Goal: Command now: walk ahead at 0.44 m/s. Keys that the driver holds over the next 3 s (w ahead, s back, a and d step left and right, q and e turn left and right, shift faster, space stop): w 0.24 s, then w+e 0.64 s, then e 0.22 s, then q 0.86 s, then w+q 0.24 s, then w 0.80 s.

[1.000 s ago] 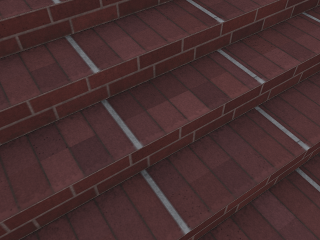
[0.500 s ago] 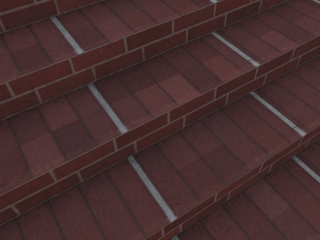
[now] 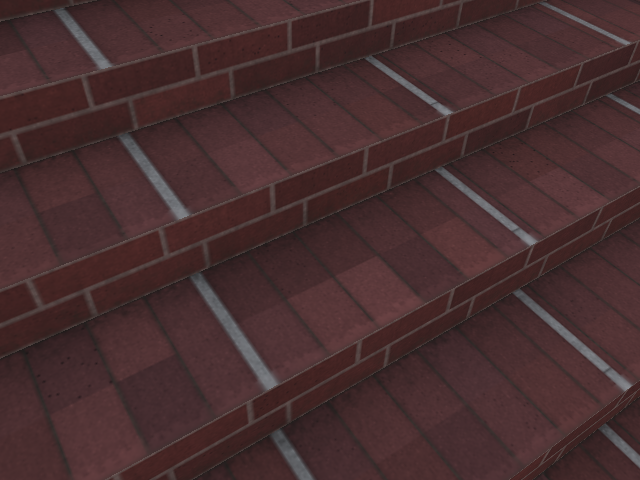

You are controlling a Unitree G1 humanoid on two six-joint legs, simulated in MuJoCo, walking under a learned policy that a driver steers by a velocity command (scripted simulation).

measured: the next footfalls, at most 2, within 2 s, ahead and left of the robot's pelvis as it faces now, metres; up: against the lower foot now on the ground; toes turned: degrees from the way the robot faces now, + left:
right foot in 0.22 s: +0.22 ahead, -0.13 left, +0.00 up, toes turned -2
left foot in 0.54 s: +0.43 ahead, +0.12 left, +0.15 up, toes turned -2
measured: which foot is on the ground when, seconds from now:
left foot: down 0.00-0.18, up 0.20-0.52, down 0.54-0.98, up 1.00-1.00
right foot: up 0.00-0.20, down 0.22-0.54, up 0.56-0.96, down 0.98-1.00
